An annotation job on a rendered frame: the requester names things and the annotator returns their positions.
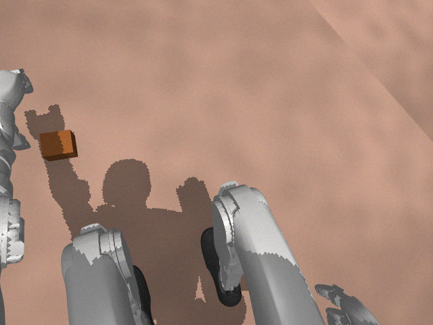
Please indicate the right robot hand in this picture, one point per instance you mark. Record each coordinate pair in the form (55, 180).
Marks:
(352, 312)

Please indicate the right robot foot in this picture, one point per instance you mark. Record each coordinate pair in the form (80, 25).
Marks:
(227, 298)

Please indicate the small box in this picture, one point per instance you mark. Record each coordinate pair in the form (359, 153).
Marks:
(58, 145)

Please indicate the left robot hand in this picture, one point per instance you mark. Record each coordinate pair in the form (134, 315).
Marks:
(13, 85)

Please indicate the left robot foot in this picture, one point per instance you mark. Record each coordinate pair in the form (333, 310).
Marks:
(144, 295)

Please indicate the left robot arm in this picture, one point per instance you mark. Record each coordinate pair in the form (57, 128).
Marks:
(11, 224)

